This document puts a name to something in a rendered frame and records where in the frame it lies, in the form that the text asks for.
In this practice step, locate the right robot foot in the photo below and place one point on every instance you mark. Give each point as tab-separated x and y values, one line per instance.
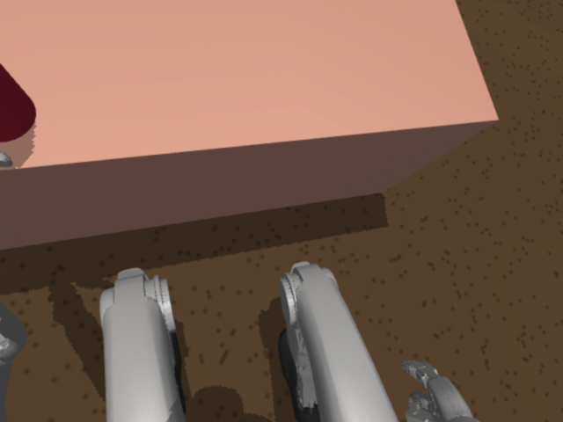
288	368

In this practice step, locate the left robot arm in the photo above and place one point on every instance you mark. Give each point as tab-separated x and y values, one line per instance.
13	339

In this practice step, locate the left robot foot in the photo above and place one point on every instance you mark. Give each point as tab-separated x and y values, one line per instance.
177	369

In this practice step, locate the right robot hand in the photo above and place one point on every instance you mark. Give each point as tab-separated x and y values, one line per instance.
442	403

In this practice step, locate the bottle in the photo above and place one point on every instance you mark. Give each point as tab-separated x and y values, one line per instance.
17	111

